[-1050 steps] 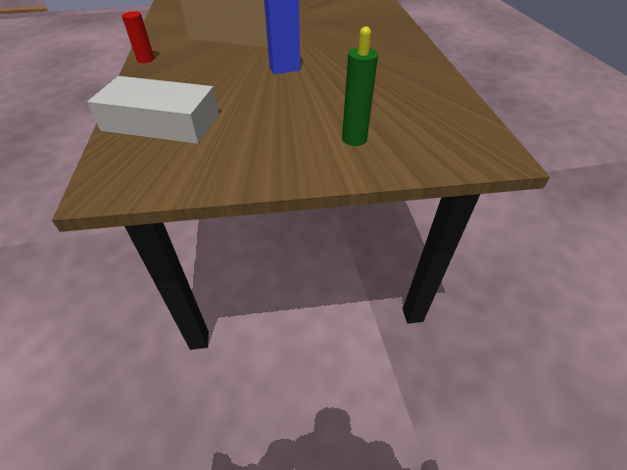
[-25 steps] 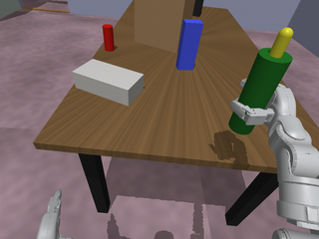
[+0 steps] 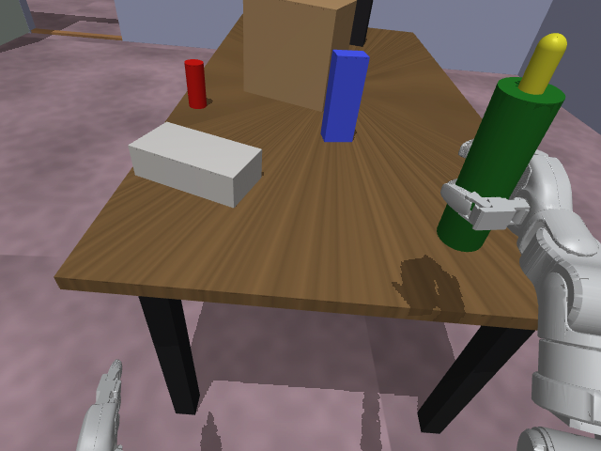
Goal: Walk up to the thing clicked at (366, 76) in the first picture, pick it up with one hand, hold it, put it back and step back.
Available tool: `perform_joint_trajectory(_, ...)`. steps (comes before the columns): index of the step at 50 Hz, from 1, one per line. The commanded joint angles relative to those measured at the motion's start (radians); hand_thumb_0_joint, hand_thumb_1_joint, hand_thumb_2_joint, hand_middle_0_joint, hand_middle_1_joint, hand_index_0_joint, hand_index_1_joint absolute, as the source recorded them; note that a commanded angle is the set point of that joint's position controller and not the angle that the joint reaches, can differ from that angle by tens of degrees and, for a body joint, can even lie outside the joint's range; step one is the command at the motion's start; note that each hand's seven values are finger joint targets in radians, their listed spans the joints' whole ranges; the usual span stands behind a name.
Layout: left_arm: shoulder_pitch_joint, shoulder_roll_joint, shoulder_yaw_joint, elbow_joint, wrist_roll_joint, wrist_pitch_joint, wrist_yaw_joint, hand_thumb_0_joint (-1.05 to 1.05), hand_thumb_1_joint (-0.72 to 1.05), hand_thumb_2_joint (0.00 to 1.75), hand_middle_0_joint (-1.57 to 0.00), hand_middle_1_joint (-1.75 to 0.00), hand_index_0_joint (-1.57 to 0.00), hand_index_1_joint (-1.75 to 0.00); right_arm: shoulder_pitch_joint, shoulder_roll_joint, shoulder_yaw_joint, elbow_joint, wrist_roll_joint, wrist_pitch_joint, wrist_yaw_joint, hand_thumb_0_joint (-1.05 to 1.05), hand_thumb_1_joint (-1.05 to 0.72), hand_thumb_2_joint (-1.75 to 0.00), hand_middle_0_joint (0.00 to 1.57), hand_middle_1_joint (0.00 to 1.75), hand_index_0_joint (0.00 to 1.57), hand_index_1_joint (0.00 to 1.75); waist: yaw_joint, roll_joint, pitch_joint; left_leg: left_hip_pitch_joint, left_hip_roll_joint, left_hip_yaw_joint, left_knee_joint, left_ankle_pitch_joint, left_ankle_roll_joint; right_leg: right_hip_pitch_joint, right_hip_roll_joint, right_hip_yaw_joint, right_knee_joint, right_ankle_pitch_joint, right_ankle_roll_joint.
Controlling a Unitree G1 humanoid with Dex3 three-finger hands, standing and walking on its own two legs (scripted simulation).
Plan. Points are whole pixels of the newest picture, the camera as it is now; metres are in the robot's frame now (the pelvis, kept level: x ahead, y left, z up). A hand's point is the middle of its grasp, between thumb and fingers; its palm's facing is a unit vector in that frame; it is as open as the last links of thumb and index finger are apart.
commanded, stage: hold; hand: right
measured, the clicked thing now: (498, 156) +0.35 -0.17 +0.29
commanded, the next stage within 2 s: none
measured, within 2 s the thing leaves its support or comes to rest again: neither
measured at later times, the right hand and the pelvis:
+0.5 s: hand (496, 166) +0.34 -0.17 +0.29, palm faces +0.13 +0.99 -0.05, open 8.4 cm; pelvis +0.00 +0.00 +0.00, yaw -1 degrees
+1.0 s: hand (496, 177) +0.33 -0.17 +0.28, palm faces +0.13 +0.99 -0.07, open 8.4 cm; pelvis +0.00 +0.00 +0.00, yaw -1 degrees
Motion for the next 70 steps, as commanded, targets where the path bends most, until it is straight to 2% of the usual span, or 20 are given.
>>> perform_joint_trajectory(1, -0.149, 0.122, 0.049, -0.171, 0.003, -0.080, 0.010, 0.00, -0.54, 0.04, -0.05, -0.05, -0.05, -0.05, -0.629, -0.289, -0.136, -0.455, 0.032, -0.149, -0.013, 0.00, -0.34, -1.33, 1.30, 1.43, 1.34, 1.43, -0.010, 0.015, -0.316, 0.008, -0.040, 0.073, -0.122, 0.107, 0.021, 0.171, 0.032, -0.027, -0.100, 0.082, -0.031)
perform_joint_trajectory(7, -0.169, 0.100, 0.008, -0.158, 0.009, -0.096, 0.020, 0.00, -0.55, 0.04, -0.05, -0.05, -0.05, -0.05, -0.624, -0.286, -0.130, -0.478, 0.042, -0.117, -0.022, 0.00, -0.33, -1.37, 1.33, 1.48, 1.37, 1.48, -0.013, -0.002, -0.316, 0.007, -0.044, 0.075, -0.117, 0.114, 0.020, 0.174, 0.026, -0.021, -0.098, 0.095, -0.025)
perform_joint_trajectory(12, -0.171, 0.142, 0.051, -0.143, 0.007, -0.107, 0.032, 0.00, -0.55, 0.04, -0.05, -0.05, -0.05, -0.05, -0.600, -0.286, -0.140, -0.423, 0.052, -0.080, -0.019, 0.00, -0.36, -1.39, 1.35, 1.50, 1.39, 1.50, 0.006, 0.014, -0.288, -0.009, -0.044, 0.077, -0.129, 0.098, 0.012, 0.161, 0.031, -0.026, -0.100, 0.066, -0.028)
perform_joint_trajectory(19, -0.135, 0.082, 0.004, -0.100, 0.000, -0.110, 0.016, 0.00, -0.56, 0.04, -0.06, -0.06, -0.06, -0.06, -0.647, -0.286, -0.143, -0.390, 0.060, -0.048, 0.009, 0.00, -0.34, -1.37, 1.32, 1.47, 1.36, 1.47, 0.001, 0.026, -0.260, -0.009, -0.041, 0.078, -0.125, 0.143, 0.008, 0.148, 0.037, -0.031, -0.089, 0.122, -0.030)
perform_joint_trajectory(21, -0.159, 0.139, 0.054, -0.122, 0.001, -0.117, 0.016, 0.00, -0.55, 0.04, -0.06, -0.05, -0.06, -0.05, -0.619, -0.285, -0.149, -0.326, 0.054, -0.026, 0.017, 0.00, -0.34, -1.38, 1.33, 1.49, 1.37, 1.49, 0.004, 0.034, -0.257, -0.010, -0.043, 0.081, -0.120, 0.146, 0.008, 0.152, 0.033, -0.025, -0.092, 0.130, -0.029)
perform_joint_trajectory(26, -0.154, 0.097, 0.012, -0.105, 0.001, -0.118, 0.003, 0.00, -0.55, 0.04, -0.06, -0.05, -0.06, -0.05, -0.684, -0.283, -0.135, -0.380, 0.041, -0.016, 0.020, 0.00, -0.36, -1.37, 1.32, 1.47, 1.36, 1.47, -0.001, 0.014, -0.275, -0.013, -0.039, 0.078, -0.127, 0.126, 0.015, 0.161, 0.037, -0.026, -0.097, 0.106, -0.030)
perform_joint_trajectory(29, -0.187, 0.143, 0.051, -0.170, 0.001, -0.123, 0.006, 0.00, -0.55, 0.04, -0.06, -0.05, -0.06, -0.05, -0.683, -0.314, -0.156, -0.401, 0.041, -0.016, 0.018, 0.00, -0.35, -1.37, 1.32, 1.47, 1.36, 1.47, -0.009, 0.040, -0.319, 0.012, -0.040, 0.081, -0.116, 0.152, 0.014, 0.182, 0.033, -0.023, -0.090, 0.149, -0.029)
perform_joint_trajectory(33, -0.169, 0.098, 0.016, -0.138, 0.002, -0.114, 0.006, 0.00, -0.55, 0.04, -0.06, -0.06, -0.06, -0.05, -0.632, -0.318, -0.177, -0.421, 0.047, -0.021, 0.010, 0.00, -0.35, -1.36, 1.31, 1.46, 1.35, 1.46, -0.032, 0.043, -0.303, 0.031, -0.034, 0.076, -0.123, 0.141, 0.012, 0.147, 0.042, -0.030, -0.089, 0.126, -0.032)
perform_joint_trajectory(35, -0.165, 0.123, 0.041, -0.161, 0.003, -0.115, 0.009, 0.00, -0.55, 0.04, -0.06, -0.05, -0.06, -0.05, -0.677, -0.353, -0.198, -0.486, 0.049, -0.029, 0.004, 0.00, -0.32, -1.36, 1.31, 1.46, 1.35, 1.46, -0.020, 0.034, -0.355, 0.033, -0.036, 0.072, -0.115, 0.161, 0.013, 0.178, 0.040, -0.033, -0.080, 0.148, -0.032)
perform_joint_trajectory(37, -0.170, 0.103, 0.011, -0.169, 0.004, -0.109, 0.010, 0.00, -0.55, 0.04, -0.05, -0.06, -0.06, -0.05, -0.617, -0.312, -0.176, -0.472, 0.052, -0.018, 0.001, 0.00, -0.33, -1.35, 1.30, 1.45, 1.34, 1.45, -0.026, 0.048, -0.308, 0.028, -0.033, 0.069, -0.122, 0.153, 0.009, 0.153, 0.043, -0.038, -0.078, 0.135, -0.034)
perform_joint_trajectory(38, -0.155, 0.125, 0.042, -0.157, 0.004, -0.111, 0.012, 0.00, -0.55, 0.04, -0.06, -0.05, -0.06, -0.05, -0.635, -0.328, -0.180, -0.474, 0.051, -0.017, -0.002, 0.00, -0.32, -1.36, 1.31, 1.46, 1.36, 1.46, -0.010, 0.024, -0.320, 0.022, -0.034, 0.068, -0.121, 0.155, 0.011, 0.169, 0.041, -0.035, -0.080, 0.133, -0.034)
perform_joint_trajectory(43, -0.177, 0.077, -0.015, -0.162, 0.004, -0.114, 0.012, 0.00, -0.55, 0.04, -0.06, -0.06, -0.06, -0.05, -0.675, -0.305, -0.152, -0.516, 0.054, -0.024, -0.005, 0.00, -0.32, -1.37, 1.31, 1.47, 1.36, 1.47, -0.008, 0.014, -0.274, -0.003, -0.038, 0.068, -0.133, 0.080, 0.012, 0.141, 0.039, -0.033, -0.095, 0.059, -0.032)
perform_joint_trajectory(48, -0.154, 0.148, 0.052, -0.111, 0.006, -0.133, 0.025, 0.00, -0.56, 0.05, -0.06, -0.05, -0.06, -0.05, -0.618, -0.302, -0.148, -0.397, 0.055, -0.006, 0.005, 0.00, -0.31, -1.37, 1.31, 1.47, 1.36, 1.47, 0.017, 0.035, -0.254, -0.038, -0.044, 0.075, -0.133, 0.082, 0.006, 0.157, 0.034, -0.024, -0.099, 0.051, -0.034)
perform_joint_trajectory(49, -0.158, 0.130, 0.023, -0.118, 0.007, -0.135, 0.022, 0.00, -0.56, 0.05, -0.06, -0.05, -0.06, -0.06, -0.633, -0.301, -0.137, -0.398, 0.051, -0.003, 0.006, 0.00, -0.30, -1.36, 1.30, 1.46, 1.34, 1.46, 0.014, 0.024, -0.257, -0.033, -0.040, 0.072, -0.134, 0.083, 0.006, 0.150, 0.038, -0.027, -0.096, 0.053, -0.034)
perform_joint_trajectory(54, -0.168, 0.144, 0.056, -0.118, 0.004, -0.145, 0.029, 0.00, -0.56, 0.04, -0.06, -0.06, -0.06, -0.06, -0.705, -0.306, -0.147, -0.434, 0.061, -0.005, 0.004, 0.00, -0.33, -1.34, 1.29, 1.44, 1.33, 1.44, 0.016, 0.024, -0.286, -0.027, -0.042, 0.079, -0.129, 0.087, 0.009, 0.164, 0.037, -0.022, -0.097, 0.059, -0.032)
perform_joint_trajectory(56, -0.166, 0.088, 0.002, -0.102, 0.005, -0.147, 0.024, 0.00, -0.56, 0.04, -0.06, -0.06, -0.06, -0.06, -0.712, -0.304, -0.150, -0.422, 0.063, -0.009, 0.007, 0.00, -0.35, -1.34, 1.29, 1.43, 1.33, 1.43, 0.001, 0.046, -0.275, -0.011, -0.035, 0.072, -0.131, 0.102, 0.005, 0.147, 0.041, -0.027, -0.083, 0.079, -0.036)
perform_joint_trajectory(60, -0.188, 0.140, 0.044, -0.134, 0.006, -0.151, 0.027, 0.00, -0.55, 0.04, -0.06, -0.06, -0.06, -0.05, -0.733, -0.328, -0.161, -0.382, 0.054, 0.004, 0.005, 0.00, -0.30, -1.36, 1.30, 1.46, 1.34, 1.46, 0.001, 0.019, -0.312, -0.016, -0.042, 0.079, -0.118, 0.103, 0.010, 0.167, 0.035, -0.021, -0.090, 0.080, -0.029)
perform_joint_trajectory(63, -0.178, 0.098, 0.008, -0.118, 0.004, -0.138, 0.018, 0.00, -0.56, 0.05, -0.06, -0.05, -0.05, -0.05, -0.726, -0.323, -0.164, -0.381, 0.050, 0.011, 0.000, 0.00, -0.31, -1.35, 1.30, 1.46, 1.34, 1.46, -0.017, 0.007, -0.311, -0.004, -0.042, 0.083, -0.116, 0.106, 0.012, 0.159, 0.036, -0.021, -0.093, 0.092, -0.026)
perform_joint_trajectory(68, -0.173, 0.138, 0.049, -0.135, 0.002, -0.127, 0.018, 0.00, -0.56, 0.05, -0.06, -0.05, -0.06, -0.05, -0.722, -0.360, -0.196, -0.389, 0.047, 0.014, -0.005, 0.00, -0.28, -1.36, 1.30, 1.46, 1.34, 1.46, -0.017, 0.044, -0.330, 0.014, -0.042, 0.078, -0.114, 0.149, 0.012, 0.167, 0.035, -0.027, -0.086, 0.142, -0.028)
perform_joint_trajectory(70, -0.165, 0.116, 0.033, -0.141, 0.002, -0.119, 0.017, 0.00, -0.55, 0.04, -0.06, -0.05, -0.06, -0.05, -0.715, -0.334, -0.173, -0.392, 0.047, 0.013, -0.003, 0.00, -0.28, -1.36, 1.30, 1.46, 1.35, 1.46, -0.012, 0.034, -0.315, 0.004, -0.044, 0.081, -0.116, 0.133, 0.014, 0.167, 0.035, -0.025, -0.092, 0.122, -0.028)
